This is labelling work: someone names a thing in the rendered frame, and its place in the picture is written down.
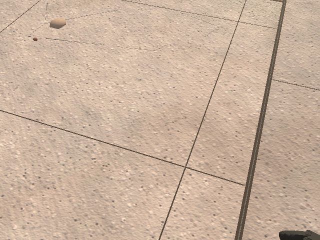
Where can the right robot hand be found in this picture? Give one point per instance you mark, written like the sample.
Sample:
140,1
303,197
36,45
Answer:
298,235

